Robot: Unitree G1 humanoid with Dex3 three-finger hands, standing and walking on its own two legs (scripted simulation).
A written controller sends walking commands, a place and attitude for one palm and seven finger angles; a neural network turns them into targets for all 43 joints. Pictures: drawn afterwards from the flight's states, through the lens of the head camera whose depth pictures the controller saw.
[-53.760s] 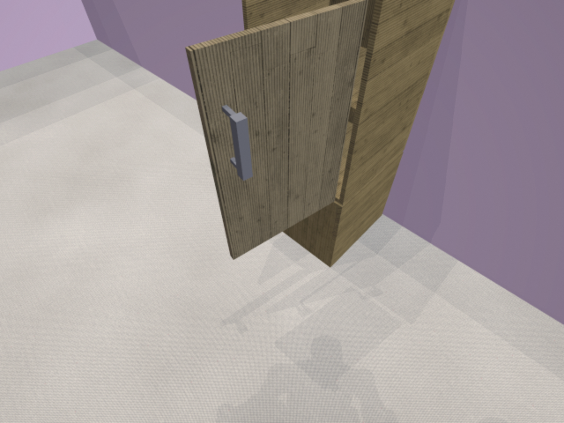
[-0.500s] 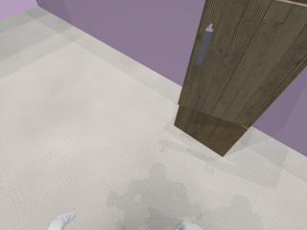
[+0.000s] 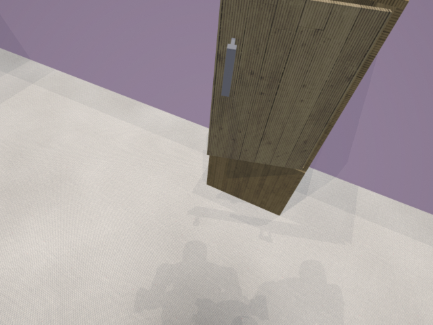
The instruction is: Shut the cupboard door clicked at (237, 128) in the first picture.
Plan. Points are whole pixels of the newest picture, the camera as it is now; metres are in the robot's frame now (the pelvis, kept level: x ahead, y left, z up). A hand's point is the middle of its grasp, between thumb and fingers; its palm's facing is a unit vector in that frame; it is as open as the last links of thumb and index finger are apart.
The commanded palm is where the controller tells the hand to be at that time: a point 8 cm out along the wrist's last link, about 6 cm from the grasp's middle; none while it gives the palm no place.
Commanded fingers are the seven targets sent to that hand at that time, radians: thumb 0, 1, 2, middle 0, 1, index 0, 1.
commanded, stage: take the last steps up to it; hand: left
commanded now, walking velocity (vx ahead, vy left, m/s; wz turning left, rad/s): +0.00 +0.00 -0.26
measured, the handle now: (229, 67) +0.72 +0.00 +0.08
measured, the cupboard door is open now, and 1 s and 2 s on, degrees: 17 17 17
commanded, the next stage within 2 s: come to a stop and stand still in 0.82 s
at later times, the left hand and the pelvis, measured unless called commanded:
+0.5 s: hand out of the picture +0.08 +0.14 -0.16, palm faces -0.08 -0.98 -0.18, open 7.4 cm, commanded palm none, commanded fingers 0.00 0.90 0.90 -0.20 -0.30 -0.20 -0.30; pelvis +0.07 -0.04 +0.01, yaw -5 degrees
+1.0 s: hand (192, 232) +0.35 +0.06 -0.16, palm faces -0.15 -0.96 -0.24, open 7.4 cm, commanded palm none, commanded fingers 0.00 0.90 0.90 -0.20 -0.30 -0.20 -0.30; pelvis +0.23 -0.11 +0.00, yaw -8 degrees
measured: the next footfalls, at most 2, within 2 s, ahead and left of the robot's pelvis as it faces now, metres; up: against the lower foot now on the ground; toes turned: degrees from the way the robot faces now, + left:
right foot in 0.28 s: +0.01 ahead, -0.14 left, +0.00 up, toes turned -7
left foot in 0.60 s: +0.23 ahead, +0.06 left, +0.00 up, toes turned +2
